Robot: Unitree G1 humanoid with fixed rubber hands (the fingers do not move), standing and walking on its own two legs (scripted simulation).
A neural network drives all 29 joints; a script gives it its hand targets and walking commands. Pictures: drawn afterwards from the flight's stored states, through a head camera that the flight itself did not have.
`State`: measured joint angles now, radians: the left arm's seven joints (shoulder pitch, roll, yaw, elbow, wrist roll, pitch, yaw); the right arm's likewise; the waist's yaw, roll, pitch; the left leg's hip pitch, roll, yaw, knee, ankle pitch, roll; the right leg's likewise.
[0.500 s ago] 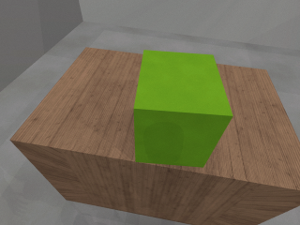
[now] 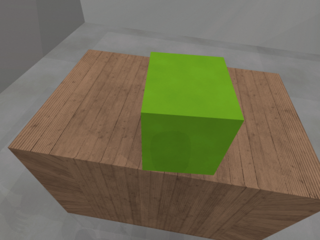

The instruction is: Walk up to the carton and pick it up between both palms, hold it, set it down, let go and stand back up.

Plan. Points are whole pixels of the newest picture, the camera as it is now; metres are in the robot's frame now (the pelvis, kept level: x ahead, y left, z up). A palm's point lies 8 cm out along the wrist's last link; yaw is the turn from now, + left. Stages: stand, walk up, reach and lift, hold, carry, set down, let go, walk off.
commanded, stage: stand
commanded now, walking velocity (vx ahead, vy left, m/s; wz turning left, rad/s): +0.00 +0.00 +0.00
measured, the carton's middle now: (182, 114) +0.48 -0.08 +0.03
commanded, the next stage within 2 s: none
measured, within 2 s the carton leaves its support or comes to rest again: neither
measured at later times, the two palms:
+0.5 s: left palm out of the picture -0.03 +0.21 -0.15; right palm out of the picture -0.01 -0.21 -0.15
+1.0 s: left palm out of the picture -0.03 +0.21 -0.15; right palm out of the picture +0.00 -0.21 -0.14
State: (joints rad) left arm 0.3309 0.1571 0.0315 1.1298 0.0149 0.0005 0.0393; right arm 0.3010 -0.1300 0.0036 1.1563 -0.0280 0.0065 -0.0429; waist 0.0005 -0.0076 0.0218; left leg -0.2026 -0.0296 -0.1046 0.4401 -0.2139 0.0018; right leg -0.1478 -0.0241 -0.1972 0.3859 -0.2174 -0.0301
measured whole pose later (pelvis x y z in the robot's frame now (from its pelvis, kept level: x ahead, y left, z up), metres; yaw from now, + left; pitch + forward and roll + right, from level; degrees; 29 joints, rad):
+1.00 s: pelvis +0.01 +0.00 +0.00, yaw +0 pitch +0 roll -1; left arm 0.34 0.12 0.04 1.13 0.02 0.00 0.05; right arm 0.28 -0.12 0.00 1.14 -0.02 0.00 -0.05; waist 0.01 -0.02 0.01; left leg -0.22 -0.03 -0.10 0.45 -0.23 0.00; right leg -0.17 -0.03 -0.19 0.41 -0.24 -0.03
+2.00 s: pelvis +0.01 +0.01 +0.00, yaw +0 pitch -1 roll +0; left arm 0.35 0.13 0.05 1.12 0.02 0.00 0.05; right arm 0.27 -0.11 0.00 1.15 -0.02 0.00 -0.04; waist 0.01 -0.01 0.02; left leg -0.20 -0.05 -0.10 0.43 -0.22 0.02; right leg -0.15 -0.05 -0.20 0.40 -0.23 -0.01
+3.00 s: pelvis +0.01 +0.00 +0.00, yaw +0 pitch -1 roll +0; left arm 0.37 0.14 0.05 1.11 0.02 0.00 0.05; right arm 0.26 -0.13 0.00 1.13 -0.02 0.00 -0.05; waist 0.01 -0.01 0.02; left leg -0.20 -0.04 -0.10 0.43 -0.22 0.01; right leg -0.16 -0.04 -0.20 0.41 -0.24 -0.02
